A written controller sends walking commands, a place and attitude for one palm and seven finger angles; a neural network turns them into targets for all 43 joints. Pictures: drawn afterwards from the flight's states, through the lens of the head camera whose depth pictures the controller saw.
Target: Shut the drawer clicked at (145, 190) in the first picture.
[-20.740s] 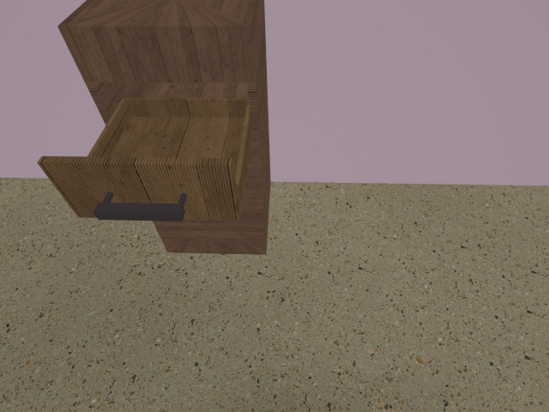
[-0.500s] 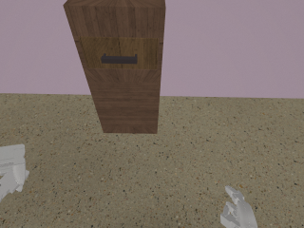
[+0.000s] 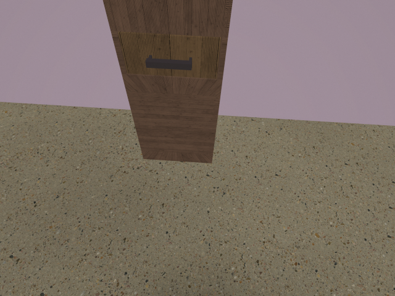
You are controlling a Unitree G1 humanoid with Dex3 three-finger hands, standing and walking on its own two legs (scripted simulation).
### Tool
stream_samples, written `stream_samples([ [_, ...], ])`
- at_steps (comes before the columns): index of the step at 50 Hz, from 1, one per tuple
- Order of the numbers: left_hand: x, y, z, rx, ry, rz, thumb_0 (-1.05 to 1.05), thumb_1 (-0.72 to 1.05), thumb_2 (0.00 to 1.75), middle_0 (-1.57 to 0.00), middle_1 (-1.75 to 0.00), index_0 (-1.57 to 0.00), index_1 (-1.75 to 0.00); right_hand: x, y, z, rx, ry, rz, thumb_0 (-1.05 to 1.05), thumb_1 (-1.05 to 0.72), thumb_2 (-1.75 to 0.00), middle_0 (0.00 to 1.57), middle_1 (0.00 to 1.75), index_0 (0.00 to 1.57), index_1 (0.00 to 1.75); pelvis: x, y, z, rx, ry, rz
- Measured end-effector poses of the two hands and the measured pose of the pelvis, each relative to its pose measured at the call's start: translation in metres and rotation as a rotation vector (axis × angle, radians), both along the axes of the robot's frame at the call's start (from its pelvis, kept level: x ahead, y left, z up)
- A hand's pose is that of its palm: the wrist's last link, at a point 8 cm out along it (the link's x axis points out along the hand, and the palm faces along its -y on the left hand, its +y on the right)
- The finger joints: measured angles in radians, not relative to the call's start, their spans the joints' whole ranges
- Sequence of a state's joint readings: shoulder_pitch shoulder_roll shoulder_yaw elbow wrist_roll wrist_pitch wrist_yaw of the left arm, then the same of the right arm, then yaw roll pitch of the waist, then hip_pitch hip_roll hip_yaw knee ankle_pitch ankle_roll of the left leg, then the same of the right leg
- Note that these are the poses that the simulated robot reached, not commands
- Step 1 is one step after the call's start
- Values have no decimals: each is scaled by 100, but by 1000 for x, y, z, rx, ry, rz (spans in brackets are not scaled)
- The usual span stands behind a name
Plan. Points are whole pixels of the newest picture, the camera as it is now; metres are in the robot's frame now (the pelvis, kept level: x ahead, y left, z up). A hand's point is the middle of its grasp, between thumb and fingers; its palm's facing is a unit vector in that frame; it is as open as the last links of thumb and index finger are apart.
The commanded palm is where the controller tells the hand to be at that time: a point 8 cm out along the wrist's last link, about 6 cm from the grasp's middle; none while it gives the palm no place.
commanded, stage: let the arm hang, fingers relaxed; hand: left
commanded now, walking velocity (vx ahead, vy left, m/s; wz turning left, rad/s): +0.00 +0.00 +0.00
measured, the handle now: (169, 61) +0.93 +0.17 -0.05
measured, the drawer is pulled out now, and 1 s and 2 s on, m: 0.00 0.00 0.00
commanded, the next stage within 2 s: look to check the result in 0.60 s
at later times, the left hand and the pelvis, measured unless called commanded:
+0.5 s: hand out of the picture +0.10 +0.21 -0.15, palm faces -0.01 -0.96 -0.30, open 7.3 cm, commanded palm none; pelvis +0.02 -0.01 +0.01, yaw -1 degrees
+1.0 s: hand out of the picture +0.12 +0.21 -0.15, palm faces -0.01 -0.94 -0.34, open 7.3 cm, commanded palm none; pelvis +0.05 -0.03 +0.01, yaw +0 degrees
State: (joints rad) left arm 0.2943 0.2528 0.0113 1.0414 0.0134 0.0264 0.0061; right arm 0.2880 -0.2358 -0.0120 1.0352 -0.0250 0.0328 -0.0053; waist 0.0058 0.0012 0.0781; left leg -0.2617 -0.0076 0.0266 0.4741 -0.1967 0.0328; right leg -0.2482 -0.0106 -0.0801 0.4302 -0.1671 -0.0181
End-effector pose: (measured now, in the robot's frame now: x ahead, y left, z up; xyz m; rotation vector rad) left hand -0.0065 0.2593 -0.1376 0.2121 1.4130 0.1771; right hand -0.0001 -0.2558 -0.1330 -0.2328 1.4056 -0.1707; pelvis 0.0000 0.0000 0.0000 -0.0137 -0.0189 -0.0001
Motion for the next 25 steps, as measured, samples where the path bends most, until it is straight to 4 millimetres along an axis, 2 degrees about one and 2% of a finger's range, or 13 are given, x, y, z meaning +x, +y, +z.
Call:
stream_samples([
  [3, -6, 9, 6, 29, 27, 9, 1, 91, 90, -61, -77, -61, -75, -5, 4, -4, 15, 11, -14, 0, -91, -90, 20, 30, 20, 30, 1, 1, 1, 2, -1, -3],
  [7, 2, 17, 11, 59, 18, 10, 1, 91, 90, -45, -59, -45, -58, -2, 8, -9, 33, 0, -24, 0, -91, -90, 20, 30, 20, 30, 2, 2, 2, 6, -4, -6],
  [14, 41, 18, 17, 75, -69, -11, 1, 91, 90, -27, -39, -27, -38, 19, 7, -11, 44, -48, -21, 0, -91, -90, 20, 30, 20, 30, 8, 0, 3, 12, -8, -9],
  [20, 79, 9, 19, 60, -142, -41, 1, 91, 90, -22, -33, -22, -32, 42, -3, -7, 29, -92, -15, 0, -91, -90, 20, 30, 20, 30, 14, -3, 5, 14, -7, -11],
  [25, 102, 1, 20, 45, -177, -58, 1, 91, 90, -21, -31, -21, -31, 58, -14, -2, 7, -113, -7, 0, -91, -90, 20, 30, 20, 30, 20, -7, 6, 15, -5, -10],
])
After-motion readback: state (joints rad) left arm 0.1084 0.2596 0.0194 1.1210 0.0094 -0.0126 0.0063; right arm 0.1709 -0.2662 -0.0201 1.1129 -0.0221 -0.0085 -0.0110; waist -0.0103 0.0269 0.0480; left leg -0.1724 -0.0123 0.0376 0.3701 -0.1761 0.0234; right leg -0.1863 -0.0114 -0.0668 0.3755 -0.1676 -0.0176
